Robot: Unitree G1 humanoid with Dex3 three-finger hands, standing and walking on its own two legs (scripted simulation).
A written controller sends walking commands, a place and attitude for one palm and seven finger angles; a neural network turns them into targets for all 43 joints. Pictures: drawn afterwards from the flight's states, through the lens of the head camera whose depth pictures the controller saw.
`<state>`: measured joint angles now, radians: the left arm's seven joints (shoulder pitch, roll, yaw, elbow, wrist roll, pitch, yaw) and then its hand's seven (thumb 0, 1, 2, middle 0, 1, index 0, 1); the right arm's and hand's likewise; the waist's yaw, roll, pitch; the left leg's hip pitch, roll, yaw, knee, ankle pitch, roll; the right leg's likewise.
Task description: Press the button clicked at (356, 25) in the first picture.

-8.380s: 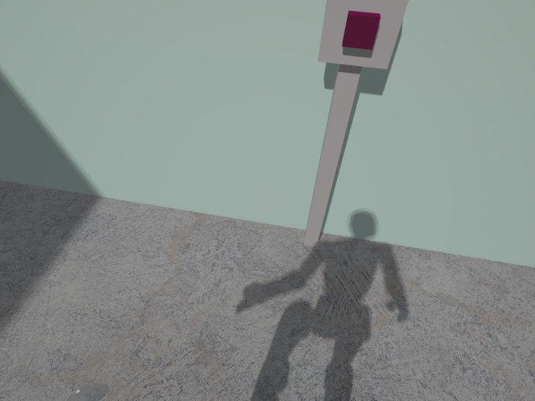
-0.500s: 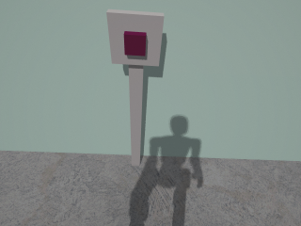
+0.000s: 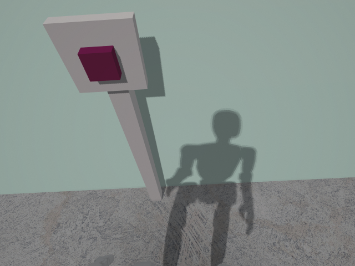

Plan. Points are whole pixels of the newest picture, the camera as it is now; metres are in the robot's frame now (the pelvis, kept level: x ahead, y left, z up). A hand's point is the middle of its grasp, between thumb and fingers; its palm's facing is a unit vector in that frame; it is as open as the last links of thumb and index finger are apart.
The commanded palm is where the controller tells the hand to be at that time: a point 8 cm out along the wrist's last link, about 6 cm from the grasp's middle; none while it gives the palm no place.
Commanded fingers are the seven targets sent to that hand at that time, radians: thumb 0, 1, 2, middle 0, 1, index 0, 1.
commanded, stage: come to a stop and stand still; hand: left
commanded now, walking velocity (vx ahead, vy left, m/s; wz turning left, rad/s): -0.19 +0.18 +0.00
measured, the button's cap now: (101, 63) +0.50 +0.18 +0.20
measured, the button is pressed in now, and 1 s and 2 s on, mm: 0 0 0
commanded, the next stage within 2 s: look again from close up in 1.36 s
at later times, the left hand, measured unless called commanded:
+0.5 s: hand out of the picture -0.04 +0.28 -0.17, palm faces +0.08 -0.98 -0.20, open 7.4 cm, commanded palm none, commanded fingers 0.00 0.90 0.90 -0.20 -0.30 -0.20 -0.30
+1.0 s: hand out of the picture -0.07 +0.24 -0.16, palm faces -0.01 -0.98 -0.19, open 7.3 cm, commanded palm none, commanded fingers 0.00 0.90 0.90 -0.20 -0.30 -0.20 -0.30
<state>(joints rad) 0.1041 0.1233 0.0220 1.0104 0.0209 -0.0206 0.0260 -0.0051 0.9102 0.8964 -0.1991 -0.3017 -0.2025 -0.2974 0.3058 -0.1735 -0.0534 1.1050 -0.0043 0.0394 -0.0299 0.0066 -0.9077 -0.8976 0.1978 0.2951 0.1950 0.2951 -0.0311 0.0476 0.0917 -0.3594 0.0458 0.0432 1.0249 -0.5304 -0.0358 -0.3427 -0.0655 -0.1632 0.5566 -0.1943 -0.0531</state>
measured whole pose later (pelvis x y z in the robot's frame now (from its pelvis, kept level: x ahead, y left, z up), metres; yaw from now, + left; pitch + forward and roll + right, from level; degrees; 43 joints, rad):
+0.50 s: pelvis -0.04 +0.08 +0.01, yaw +0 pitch +0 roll -1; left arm 0.28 0.23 0.06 1.06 0.03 0.06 0.02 0.00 0.91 0.90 -0.20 -0.30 -0.20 -0.30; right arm 0.23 -0.15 -0.02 1.02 -0.02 0.03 -0.03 0.00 -0.92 -0.90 0.20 0.30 0.20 0.30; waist 0.04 -0.05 0.00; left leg -0.19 -0.02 0.07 0.43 -0.25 0.06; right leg -0.44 -0.02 0.02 0.94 -0.35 0.03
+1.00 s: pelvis -0.08 +0.08 +0.01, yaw -1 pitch -2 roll +0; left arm 0.28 0.14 -0.01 1.14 0.01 0.00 0.05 0.01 0.92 0.90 -0.20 -0.30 -0.20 -0.30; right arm 0.34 -0.11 0.00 1.18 -0.01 0.01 -0.03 0.00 -0.91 -0.90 0.20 0.30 0.20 0.30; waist -0.02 0.00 0.00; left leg -0.17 -0.04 0.10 0.37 -0.17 0.06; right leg -0.11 -0.01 -0.03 0.41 -0.27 0.00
